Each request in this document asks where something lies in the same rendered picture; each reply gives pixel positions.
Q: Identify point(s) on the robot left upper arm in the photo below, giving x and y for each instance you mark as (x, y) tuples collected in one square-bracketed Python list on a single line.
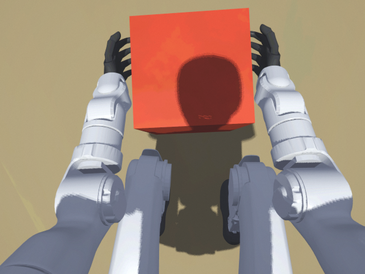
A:
[(86, 207)]

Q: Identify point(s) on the robot right shin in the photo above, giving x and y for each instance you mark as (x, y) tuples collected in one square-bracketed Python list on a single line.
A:
[(233, 222)]

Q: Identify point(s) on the robot right hand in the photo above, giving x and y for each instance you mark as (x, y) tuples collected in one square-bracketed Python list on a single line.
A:
[(270, 55)]

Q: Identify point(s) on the carton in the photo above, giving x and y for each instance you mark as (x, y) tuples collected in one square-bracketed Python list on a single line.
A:
[(192, 71)]

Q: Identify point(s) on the robot shin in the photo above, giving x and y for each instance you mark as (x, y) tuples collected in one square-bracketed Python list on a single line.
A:
[(233, 222), (133, 164)]

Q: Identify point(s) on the robot right upper arm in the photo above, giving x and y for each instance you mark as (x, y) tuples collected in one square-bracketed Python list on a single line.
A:
[(318, 202)]

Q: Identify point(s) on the robot left forearm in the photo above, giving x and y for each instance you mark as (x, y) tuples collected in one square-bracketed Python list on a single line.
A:
[(99, 150)]

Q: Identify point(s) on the robot left shin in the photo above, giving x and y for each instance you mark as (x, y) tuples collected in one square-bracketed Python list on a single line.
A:
[(133, 164)]

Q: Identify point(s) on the robot right forearm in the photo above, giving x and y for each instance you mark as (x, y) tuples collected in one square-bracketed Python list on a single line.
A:
[(293, 140)]

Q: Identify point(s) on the robot left hand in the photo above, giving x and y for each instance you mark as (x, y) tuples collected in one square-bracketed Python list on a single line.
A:
[(113, 57)]

